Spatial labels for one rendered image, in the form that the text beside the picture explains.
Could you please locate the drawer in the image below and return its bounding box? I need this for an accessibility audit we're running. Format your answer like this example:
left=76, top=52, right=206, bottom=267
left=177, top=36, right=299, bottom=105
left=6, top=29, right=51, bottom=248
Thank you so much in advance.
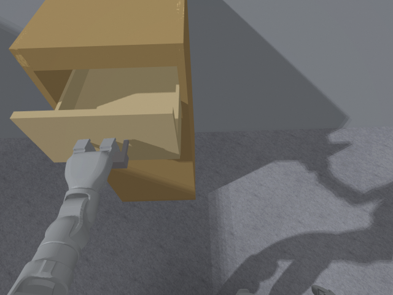
left=10, top=66, right=182, bottom=162

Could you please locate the robot left hand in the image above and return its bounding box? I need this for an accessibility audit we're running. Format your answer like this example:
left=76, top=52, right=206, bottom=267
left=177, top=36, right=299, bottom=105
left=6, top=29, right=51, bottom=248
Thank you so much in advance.
left=65, top=138, right=120, bottom=193

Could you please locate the left robot forearm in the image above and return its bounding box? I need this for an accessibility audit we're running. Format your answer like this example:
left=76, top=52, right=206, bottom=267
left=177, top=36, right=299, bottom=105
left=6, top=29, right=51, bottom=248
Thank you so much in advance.
left=7, top=187, right=100, bottom=295

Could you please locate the handle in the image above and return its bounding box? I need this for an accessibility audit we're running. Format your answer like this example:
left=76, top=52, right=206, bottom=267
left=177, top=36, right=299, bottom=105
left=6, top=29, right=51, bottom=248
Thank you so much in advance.
left=111, top=140, right=129, bottom=169

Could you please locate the cabinet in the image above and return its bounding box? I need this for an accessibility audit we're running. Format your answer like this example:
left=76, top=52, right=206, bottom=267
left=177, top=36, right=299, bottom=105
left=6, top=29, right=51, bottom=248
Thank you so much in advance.
left=9, top=0, right=196, bottom=202

